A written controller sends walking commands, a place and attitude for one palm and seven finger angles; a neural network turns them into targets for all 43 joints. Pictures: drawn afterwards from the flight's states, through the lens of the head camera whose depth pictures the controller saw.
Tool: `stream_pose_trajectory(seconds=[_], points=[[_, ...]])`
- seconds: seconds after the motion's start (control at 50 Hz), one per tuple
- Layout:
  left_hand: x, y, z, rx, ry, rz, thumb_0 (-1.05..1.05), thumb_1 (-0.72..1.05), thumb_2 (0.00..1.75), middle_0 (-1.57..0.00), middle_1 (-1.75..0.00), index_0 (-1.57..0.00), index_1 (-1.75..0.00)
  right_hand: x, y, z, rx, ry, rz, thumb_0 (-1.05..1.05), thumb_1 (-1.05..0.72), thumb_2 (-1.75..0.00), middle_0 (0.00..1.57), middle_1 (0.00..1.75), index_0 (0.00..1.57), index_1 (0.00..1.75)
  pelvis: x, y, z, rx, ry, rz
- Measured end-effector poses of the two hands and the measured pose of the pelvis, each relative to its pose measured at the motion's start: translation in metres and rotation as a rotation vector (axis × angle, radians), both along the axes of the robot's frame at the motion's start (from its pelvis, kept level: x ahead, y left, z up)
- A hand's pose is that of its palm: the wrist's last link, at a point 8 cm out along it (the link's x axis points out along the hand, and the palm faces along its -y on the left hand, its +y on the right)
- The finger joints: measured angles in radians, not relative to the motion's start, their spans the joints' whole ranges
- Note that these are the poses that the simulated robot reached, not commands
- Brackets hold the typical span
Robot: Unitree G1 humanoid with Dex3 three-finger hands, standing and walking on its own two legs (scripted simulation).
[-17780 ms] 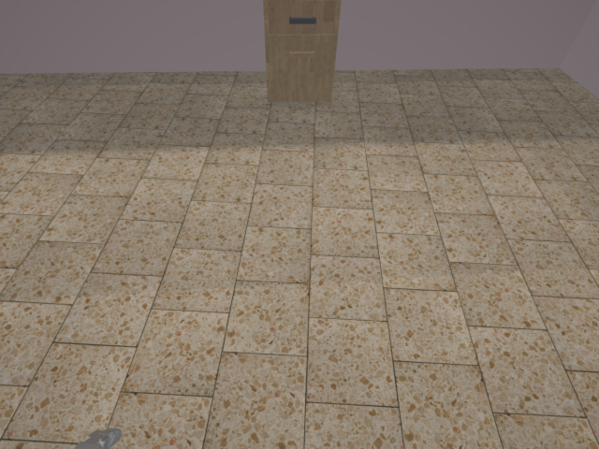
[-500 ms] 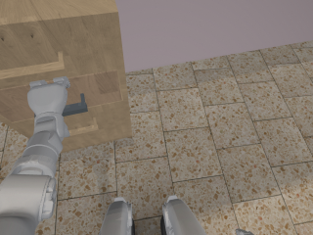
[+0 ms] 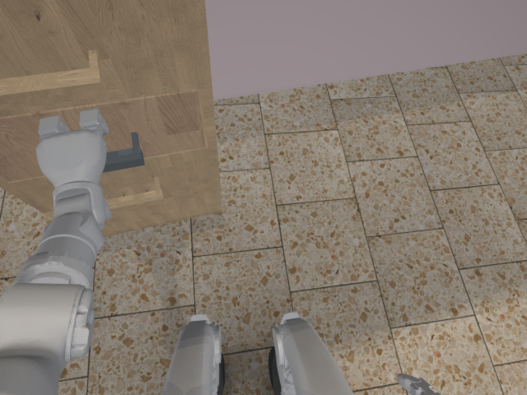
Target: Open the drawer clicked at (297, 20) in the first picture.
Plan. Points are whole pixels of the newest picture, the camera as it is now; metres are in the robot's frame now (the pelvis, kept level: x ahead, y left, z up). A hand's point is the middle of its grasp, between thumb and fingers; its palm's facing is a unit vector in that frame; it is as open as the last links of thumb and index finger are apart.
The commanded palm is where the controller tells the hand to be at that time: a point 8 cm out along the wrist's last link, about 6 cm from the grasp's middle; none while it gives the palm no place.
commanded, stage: lower the fingers behind the handle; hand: left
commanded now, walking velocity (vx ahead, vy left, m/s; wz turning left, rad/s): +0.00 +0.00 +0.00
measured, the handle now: (97, 153) +0.52 +0.27 -0.10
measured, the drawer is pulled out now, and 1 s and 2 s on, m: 0.00 0.00 0.00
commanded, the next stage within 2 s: close the thumb around the handle in 1.28 s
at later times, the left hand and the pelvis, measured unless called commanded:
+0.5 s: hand (92, 184) +0.46 +0.27 -0.09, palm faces +0.03 -0.03 -1.00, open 13.9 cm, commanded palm +0.45 +0.24 -0.04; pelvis -0.01 +0.00 -0.03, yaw -1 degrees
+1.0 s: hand (98, 189) +0.46 +0.27 -0.12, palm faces +0.02 -0.02 -1.00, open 13.9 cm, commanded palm +0.46 +0.24 -0.07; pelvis -0.01 +0.00 -0.06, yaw -1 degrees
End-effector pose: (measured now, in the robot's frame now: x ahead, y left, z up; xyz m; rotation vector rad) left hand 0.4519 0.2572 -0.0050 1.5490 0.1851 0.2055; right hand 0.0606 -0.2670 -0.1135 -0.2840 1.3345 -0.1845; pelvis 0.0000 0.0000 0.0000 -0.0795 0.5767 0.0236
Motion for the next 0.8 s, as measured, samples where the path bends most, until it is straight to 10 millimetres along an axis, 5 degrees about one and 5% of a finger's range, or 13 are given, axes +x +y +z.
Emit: stream_pose_trajectory(seconds=[0.2,0.46,0.8], points=[[-0.019,0.013,-0.01,-0.029,0.131,-0.034,0.0,-0.49,0.3,-0.32,-1.2,-0.32,-1.2,-0.019,0.009,-0.005,0.025,0.041,-0.013,0.0,-0.9,-0.89,0.21,0.3,0.2,0.3,0.003,-0.002,0.0,0.007,-0.004,-0.009],[-0.015,0.008,-0.029,-0.027,-0.017,-0.045,0.0,-0.49,0.3,-0.3,-1.2,-0.31,-1.2,-0.015,0.001,-0.031,0.013,0.05,0.01,0.0,-0.9,-0.89,0.2,0.3,0.2,0.3,-0.006,-0.001,-0.026,-0.005,0.025,-0.008],[-0.008,0.009,-0.048,-0.021,0.083,-0.043,0.0,-0.49,0.3,-0.29,-1.19,-0.3,-1.19,-0.022,0.001,-0.042,0.011,0.026,0.014,0.0,-0.9,-0.89,0.21,0.3,0.2,0.3,-0.011,-0.004,-0.041,-0.005,0.043,-0.015]])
